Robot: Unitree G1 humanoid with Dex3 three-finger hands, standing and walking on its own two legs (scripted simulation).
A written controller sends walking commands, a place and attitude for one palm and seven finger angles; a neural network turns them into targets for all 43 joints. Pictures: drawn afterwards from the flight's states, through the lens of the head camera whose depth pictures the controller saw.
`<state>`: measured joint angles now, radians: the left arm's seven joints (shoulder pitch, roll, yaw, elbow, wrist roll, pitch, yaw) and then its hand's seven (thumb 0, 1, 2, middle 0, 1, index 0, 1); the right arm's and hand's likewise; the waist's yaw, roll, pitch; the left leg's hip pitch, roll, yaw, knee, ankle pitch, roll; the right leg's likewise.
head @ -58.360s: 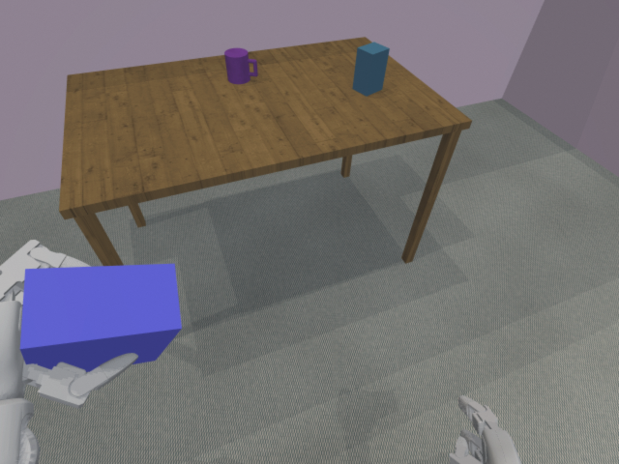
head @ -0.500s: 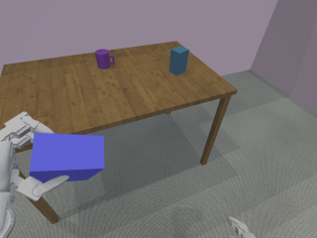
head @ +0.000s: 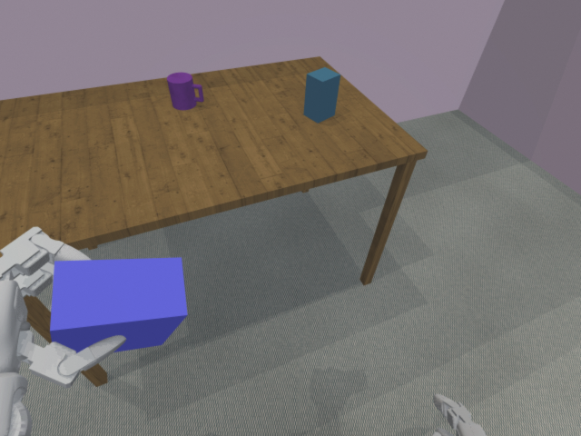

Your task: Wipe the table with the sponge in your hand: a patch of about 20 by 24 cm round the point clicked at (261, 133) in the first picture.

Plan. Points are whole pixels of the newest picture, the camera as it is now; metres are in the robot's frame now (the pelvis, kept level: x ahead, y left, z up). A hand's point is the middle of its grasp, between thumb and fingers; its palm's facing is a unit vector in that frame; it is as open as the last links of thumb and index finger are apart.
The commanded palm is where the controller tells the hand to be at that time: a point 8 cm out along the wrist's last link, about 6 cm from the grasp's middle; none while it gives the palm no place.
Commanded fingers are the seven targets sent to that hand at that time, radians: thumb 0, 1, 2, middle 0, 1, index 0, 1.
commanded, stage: stop stepping back and stand still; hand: left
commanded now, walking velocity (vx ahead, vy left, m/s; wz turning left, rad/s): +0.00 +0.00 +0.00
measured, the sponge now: (135, 308) +0.23 +0.20 +0.11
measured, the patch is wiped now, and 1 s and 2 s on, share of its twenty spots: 1.00 1.00 1.00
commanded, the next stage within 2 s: stand and wait in 1.14 s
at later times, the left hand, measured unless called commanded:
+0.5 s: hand (75, 284) +0.24 +0.25 +0.14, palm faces +0.36 -0.86 -0.37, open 10.4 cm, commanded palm +0.19 +0.29 +0.19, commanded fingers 0.00 0.10 1.30 -1.20 -1.60 -1.20 -1.60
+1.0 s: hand (52, 288) +0.22 +0.27 +0.16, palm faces +0.37 -0.85 -0.36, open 10.4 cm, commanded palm +0.17 +0.31 +0.19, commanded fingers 0.00 0.10 1.30 -1.20 -1.60 -1.20 -1.60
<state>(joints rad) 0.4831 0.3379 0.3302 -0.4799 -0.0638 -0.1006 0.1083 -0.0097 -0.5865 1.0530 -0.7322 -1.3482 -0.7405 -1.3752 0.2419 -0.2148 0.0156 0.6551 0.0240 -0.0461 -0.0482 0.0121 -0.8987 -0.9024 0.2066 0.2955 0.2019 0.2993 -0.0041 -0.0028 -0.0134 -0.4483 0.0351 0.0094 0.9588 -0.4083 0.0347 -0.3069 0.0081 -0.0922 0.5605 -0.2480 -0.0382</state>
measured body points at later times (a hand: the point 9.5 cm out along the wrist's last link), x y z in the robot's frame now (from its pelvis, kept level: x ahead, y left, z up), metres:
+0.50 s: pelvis +0.03 +0.01 +0.01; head +0.04 +0.02 +0.46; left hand +0.21 +0.30 +0.17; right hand +0.23 -0.21 -0.06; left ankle +0.02 +0.14 -0.73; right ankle +0.03 -0.10 -0.73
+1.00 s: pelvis +0.01 +0.03 +0.01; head +0.02 +0.03 +0.46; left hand +0.20 +0.31 +0.18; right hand +0.19 -0.20 -0.07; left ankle +0.02 +0.14 -0.73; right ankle +0.03 -0.10 -0.73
